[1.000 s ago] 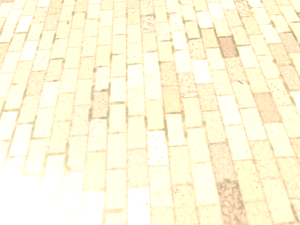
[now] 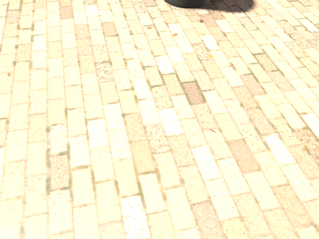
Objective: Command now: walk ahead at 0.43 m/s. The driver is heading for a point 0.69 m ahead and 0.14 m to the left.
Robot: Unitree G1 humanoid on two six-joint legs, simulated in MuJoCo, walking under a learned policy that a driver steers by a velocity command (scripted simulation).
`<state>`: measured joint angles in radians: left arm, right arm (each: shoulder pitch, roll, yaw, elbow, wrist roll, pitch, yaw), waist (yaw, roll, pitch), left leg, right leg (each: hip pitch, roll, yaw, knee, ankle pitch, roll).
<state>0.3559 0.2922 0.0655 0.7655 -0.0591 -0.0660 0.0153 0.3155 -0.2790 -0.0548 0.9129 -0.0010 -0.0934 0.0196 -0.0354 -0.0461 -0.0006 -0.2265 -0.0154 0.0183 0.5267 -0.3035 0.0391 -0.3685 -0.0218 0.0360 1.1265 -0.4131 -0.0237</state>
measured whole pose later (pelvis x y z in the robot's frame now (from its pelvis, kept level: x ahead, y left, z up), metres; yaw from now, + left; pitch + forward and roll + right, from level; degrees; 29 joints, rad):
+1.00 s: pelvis +0.56 +0.02 -0.02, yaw +22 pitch +0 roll -1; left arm 0.33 0.26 0.04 0.95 -0.01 -0.05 0.01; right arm 0.09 -0.26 -0.05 0.66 0.01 -0.02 0.04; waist 0.03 0.02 0.09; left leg -0.50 -0.04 0.07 0.66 -0.16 0.11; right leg -0.08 -0.07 -0.12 0.99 -0.51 0.04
